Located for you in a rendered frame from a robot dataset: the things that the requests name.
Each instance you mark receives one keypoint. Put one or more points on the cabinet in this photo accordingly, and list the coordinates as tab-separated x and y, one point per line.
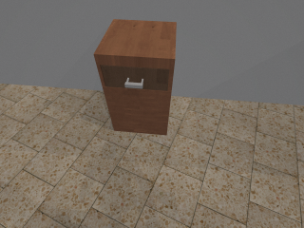
138	43

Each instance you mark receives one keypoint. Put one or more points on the drawer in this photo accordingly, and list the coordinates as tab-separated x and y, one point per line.
153	78

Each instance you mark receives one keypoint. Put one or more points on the handle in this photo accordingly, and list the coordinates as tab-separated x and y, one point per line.
128	84

